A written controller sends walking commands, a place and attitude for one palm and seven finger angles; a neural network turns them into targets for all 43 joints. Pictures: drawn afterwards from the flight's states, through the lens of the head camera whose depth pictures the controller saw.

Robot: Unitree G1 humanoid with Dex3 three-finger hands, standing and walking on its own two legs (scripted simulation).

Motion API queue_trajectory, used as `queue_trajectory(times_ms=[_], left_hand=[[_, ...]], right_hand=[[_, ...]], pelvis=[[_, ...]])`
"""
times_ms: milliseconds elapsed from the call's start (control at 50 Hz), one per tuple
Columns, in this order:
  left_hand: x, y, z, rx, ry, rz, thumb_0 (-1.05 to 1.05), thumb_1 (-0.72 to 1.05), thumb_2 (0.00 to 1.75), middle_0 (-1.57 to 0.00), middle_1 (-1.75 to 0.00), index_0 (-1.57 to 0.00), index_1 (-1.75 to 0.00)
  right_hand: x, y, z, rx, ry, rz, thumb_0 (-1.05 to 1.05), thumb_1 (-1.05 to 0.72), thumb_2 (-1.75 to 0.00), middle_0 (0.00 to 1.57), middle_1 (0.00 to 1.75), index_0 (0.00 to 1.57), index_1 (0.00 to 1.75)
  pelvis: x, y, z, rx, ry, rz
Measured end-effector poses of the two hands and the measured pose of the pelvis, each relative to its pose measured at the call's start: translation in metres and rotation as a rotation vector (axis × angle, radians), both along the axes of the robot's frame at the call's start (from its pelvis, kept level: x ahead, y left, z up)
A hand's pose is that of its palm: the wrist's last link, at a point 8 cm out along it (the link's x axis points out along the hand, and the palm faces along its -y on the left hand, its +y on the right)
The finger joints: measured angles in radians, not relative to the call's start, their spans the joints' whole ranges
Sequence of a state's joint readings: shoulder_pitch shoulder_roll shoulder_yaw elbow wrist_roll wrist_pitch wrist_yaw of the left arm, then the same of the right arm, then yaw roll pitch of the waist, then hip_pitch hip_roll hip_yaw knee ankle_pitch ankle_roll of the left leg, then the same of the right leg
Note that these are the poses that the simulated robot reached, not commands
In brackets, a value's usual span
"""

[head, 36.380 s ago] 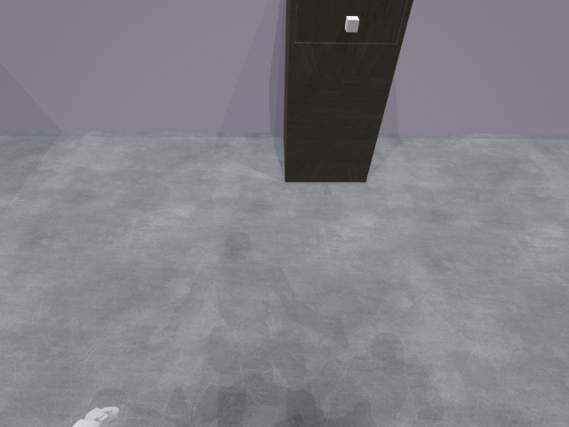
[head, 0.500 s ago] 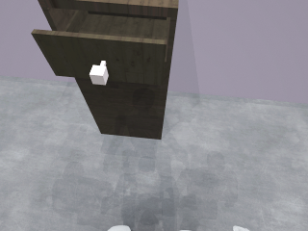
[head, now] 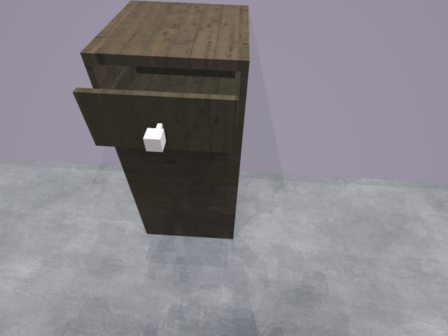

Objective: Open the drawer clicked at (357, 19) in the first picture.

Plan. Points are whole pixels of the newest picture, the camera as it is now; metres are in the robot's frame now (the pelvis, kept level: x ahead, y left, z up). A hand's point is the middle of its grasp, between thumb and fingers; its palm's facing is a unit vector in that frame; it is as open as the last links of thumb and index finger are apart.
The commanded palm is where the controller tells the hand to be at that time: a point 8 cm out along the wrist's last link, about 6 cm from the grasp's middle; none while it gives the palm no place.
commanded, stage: come to a stop and stand still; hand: left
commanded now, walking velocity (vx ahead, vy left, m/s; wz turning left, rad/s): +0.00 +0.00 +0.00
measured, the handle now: (156, 134) +0.55 +0.20 +0.04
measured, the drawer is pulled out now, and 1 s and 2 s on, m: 0.13 0.13 0.13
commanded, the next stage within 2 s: look again from close up in 0.66 s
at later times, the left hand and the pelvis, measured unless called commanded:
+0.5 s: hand out of the picture -0.03 +0.17 -0.17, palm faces +0.01 -0.98 -0.22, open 7.4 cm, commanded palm none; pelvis -0.02 -0.02 +0.01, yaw +0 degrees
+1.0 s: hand out of the picture -0.02 +0.15 -0.17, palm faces +0.02 -0.98 -0.18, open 7.4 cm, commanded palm none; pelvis -0.01 -0.02 +0.01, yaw +0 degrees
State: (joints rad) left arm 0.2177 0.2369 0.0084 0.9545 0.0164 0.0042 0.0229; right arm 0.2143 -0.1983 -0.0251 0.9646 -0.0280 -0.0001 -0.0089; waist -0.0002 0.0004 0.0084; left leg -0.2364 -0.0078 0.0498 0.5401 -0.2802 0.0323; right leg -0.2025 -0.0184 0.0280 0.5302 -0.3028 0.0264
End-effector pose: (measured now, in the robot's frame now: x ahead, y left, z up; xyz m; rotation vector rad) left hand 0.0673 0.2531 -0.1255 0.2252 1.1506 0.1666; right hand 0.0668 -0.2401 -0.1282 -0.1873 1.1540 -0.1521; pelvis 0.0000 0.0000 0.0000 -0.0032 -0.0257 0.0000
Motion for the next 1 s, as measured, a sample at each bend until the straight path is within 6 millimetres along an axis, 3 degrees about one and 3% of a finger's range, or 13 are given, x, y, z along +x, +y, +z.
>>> queue_trajectory(times_ms=[180,420,720,1000], left_hand=[[-0.046,0.003,0.001,0.011,0.099,0.019,0.01,0.91,0.90,-0.20,-0.30,-0.20,-0.30],[-0.093,-0.025,-0.006,-0.031,0.210,0.043,0.01,0.91,0.90,-0.20,-0.30,-0.20,-0.30],[-0.094,-0.056,-0.012,-0.086,0.216,0.047,0.01,0.91,0.90,-0.20,-0.30,-0.20,-0.30],[-0.089,-0.057,-0.014,-0.090,0.225,0.057,0.01,0.91,0.90,-0.20,-0.30,-0.20,-0.30]], right_hand=[[-0.045,-0.015,-0.002,-0.015,0.098,-0.018,0.01,-0.90,-0.90,0.20,0.30,0.20,0.30],[-0.078,-0.022,-0.006,-0.001,0.185,-0.035,0.01,-0.90,-0.90,0.20,0.30,0.20,0.30],[-0.088,-0.003,-0.011,0.054,0.215,-0.055,0.01,-0.90,-0.90,0.20,0.30,0.20,0.30],[-0.091,0.008,-0.012,0.068,0.237,-0.078,0.01,-0.90,-0.90,0.20,0.30,0.20,0.30]], pelvis=[[-0.014,-0.002,0.005,0.006,-0.005,0.004],[-0.024,-0.012,0.007,0.007,-0.007,0.006],[-0.022,-0.020,0.007,0.005,0.000,0.000],[-0.013,-0.017,0.007,0.005,0.004,-0.006]])
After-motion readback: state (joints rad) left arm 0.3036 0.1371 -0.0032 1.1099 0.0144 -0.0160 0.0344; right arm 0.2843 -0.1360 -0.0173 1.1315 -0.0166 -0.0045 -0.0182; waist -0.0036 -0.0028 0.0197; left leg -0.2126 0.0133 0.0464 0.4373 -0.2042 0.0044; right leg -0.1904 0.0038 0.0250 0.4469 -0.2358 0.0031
